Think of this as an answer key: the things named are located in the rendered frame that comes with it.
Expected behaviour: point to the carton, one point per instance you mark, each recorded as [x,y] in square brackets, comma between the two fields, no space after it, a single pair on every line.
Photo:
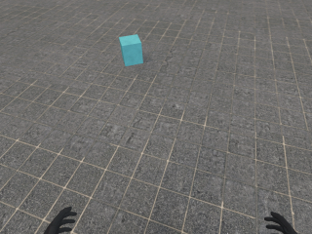
[131,49]

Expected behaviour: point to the right robot hand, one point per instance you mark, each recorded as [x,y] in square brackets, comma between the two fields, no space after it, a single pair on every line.
[284,226]

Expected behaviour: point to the left robot hand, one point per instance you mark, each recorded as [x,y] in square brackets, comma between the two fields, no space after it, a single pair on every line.
[55,226]

